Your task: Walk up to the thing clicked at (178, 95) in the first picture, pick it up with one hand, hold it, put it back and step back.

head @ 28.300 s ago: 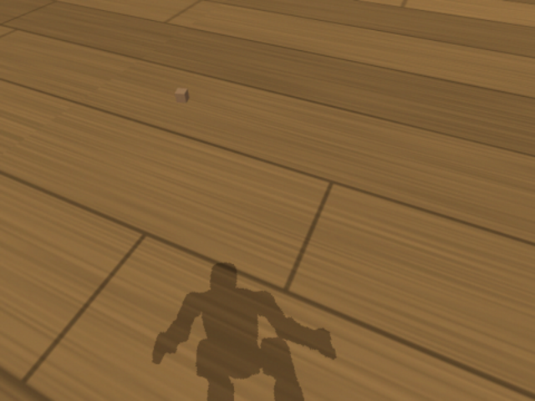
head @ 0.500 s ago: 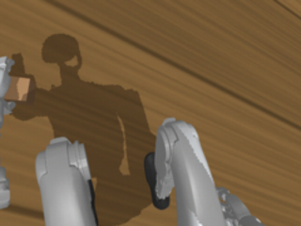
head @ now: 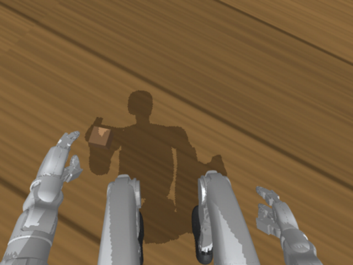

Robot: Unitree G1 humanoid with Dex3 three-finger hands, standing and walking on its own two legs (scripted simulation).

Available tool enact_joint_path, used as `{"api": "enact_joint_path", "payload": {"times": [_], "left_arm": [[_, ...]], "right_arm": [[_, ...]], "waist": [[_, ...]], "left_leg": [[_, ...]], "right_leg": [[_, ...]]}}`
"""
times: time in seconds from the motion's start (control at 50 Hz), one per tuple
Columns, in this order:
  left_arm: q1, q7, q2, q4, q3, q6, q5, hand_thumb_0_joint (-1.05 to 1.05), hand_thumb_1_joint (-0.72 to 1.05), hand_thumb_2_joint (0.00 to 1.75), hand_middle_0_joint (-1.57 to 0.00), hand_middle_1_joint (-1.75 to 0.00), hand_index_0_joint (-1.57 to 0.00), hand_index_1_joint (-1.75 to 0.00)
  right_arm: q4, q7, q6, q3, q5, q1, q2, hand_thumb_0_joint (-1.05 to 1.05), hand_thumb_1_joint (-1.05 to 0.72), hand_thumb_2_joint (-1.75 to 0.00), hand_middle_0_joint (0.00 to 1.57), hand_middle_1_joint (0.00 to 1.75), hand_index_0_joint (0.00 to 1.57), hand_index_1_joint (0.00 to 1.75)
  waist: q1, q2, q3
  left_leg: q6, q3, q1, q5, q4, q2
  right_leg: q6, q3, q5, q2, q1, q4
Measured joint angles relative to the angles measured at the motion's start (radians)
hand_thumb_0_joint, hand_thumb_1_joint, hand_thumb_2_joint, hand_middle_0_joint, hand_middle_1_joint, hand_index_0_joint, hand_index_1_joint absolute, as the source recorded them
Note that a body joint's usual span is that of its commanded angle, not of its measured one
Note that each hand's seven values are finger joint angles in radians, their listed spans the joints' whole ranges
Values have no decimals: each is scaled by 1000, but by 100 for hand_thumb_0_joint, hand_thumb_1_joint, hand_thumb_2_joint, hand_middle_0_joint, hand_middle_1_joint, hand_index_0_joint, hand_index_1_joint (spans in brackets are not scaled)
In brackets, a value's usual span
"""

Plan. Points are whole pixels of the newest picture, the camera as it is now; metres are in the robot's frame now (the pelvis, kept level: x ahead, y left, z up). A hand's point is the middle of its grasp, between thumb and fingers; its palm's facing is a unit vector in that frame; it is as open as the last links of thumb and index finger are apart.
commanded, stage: home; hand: left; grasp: from above
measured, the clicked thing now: (101, 138) +0.50 +0.27 -0.44
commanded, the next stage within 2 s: go down in 0.48 s
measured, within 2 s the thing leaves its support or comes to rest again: neither
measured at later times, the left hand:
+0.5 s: hand (45, 193) +0.25 +0.19 +0.11, palm faces +0.12 -0.97 -0.20, open 8.3 cm
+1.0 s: hand out of the picture +0.23 +0.20 +0.17, palm faces +0.11 -0.95 -0.28, open 10.8 cm
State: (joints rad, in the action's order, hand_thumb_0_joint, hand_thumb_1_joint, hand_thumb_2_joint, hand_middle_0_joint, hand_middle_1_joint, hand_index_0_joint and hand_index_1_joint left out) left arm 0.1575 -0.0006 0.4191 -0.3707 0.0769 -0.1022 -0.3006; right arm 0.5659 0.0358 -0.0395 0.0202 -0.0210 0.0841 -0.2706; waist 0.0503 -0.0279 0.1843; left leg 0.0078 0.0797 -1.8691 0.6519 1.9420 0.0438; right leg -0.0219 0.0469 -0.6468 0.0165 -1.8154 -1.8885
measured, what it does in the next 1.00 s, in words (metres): rises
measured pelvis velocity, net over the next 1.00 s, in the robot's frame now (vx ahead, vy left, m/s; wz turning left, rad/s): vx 0.07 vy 0.00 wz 0.09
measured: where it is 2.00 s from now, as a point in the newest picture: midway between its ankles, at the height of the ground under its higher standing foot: (169, 247)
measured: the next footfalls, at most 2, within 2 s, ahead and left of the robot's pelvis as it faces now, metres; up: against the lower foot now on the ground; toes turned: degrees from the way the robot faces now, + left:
none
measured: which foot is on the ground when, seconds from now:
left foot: down 0.00-1.00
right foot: down 0.00-1.00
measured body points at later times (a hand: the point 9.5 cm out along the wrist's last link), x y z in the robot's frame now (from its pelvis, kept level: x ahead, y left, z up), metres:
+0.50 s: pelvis +0.06 -0.01 +0.19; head +0.14 +0.02 +0.63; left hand +0.25 +0.24 +0.13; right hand +0.23 -0.25 +0.11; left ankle +0.08 +0.13 -0.44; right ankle +0.09 -0.13 -0.44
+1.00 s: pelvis +0.07 +0.00 +0.24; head +0.10 +0.01 +0.69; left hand +0.23 +0.25 +0.19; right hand +0.27 -0.23 +0.18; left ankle +0.08 +0.13 -0.44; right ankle +0.09 -0.13 -0.44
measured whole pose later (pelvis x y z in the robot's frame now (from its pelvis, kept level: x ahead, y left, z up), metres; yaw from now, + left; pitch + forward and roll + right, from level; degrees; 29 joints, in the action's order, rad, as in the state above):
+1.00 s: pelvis +0.07 +0.00 +0.24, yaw +5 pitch +10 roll -2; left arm -0.37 -0.05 0.23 -0.01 0.02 -0.47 -0.01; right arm 0.54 -0.19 -0.24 -0.04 0.01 0.25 -0.23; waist 0.03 -0.04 0.14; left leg 0.01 0.05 -0.70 0.47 0.99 0.03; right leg -0.02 0.07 -0.47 0.03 -0.65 -0.94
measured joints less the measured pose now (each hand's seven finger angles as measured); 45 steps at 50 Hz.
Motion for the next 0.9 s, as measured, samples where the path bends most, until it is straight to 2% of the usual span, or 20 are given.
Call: {"api": "enact_joint_path", "payload": {"times": [0.12,0.2,0.28,0.38,0.5,0.58,0.74,0.82,0.9], "left_arm": [[-115,-20,-55,107,5,-108,152,1,83,87,-20,-30,-21,-29],[-194,-32,-87,165,2,-178,237,1,77,83,-19,-28,-20,-28],[-265,-44,-123,201,4,-229,304,1,74,81,-19,-28,-19,-27],[-349,-56,-156,245,8,-266,359,1,73,81,-19,-28,-19,-27],[-466,-61,-181,325,-2,-293,380,1,74,82,-18,-30,-19,-29],[-553,-62,-191,395,-22,-313,379,1,77,84,-19,-31,-19,-30],[-674,-51,-201,506,-47,-342,370,1,78,83,-20,-35,-20,-35],[-678,-42,-197,517,-54,-362,353,1,67,79,-22,-46,-22,-45],[-641,-37,-194,481,-57,-374,334,1,47,75,-24,-57,-24,-57]], "right_arm": [[-24,-46,-19,-9,-13,-28,21,1,-91,-90,20,30,20,30],[-26,-77,-34,-21,-21,-19,33,1,-91,-90,20,30,21,30],[-23,-110,-55,-37,-27,16,42,1,-91,-90,20,30,21,30],[-22,-152,-81,-56,-31,79,48,1,-91,-90,20,30,21,30],[-28,-190,-104,-60,-24,154,48,1,-91,-90,20,30,21,30],[-38,-207,-117,-54,-19,196,45,1,-92,-90,20,30,21,30],[-51,-226,-147,-51,-6,222,43,1,-91,-89,20,30,21,30],[-52,-228,-163,-53,4,209,45,1,-89,-89,21,30,21,30],[-46,-227,-179,-57,13,187,46,1,-87,-88,21,30,21,30]], "waist": [[-3,-2,12],[-2,-2,14],[5,-3,12],[16,-1,6],[26,-6,1],[27,-15,-1],[9,-28,2],[-3,-29,-6],[-12,-24,-24]], "left_leg": [[8,-7,164,-17,-141,-1],[13,-9,298,-30,-252,1],[17,-9,442,-49,-373,2],[19,-9,623,-77,-526,4],[18,-15,828,-112,-696,6],[14,-20,955,-135,-797,6],[7,-32,1124,-165,-923,1],[5,-33,1163,-173,-947,-4],[4,-35,1182,-180,-957,-8]], "right_leg": [[9,3,11,4,159,132],[13,8,24,4,292,241],[16,15,42,3,439,364],[18,23,70,1,623,521],[17,26,110,-2,831,698],[13,26,137,-3,960,806],[5,20,171,1,1131,937],[3,20,177,6,1169,958],[1,19,180,10,1186,964]]}}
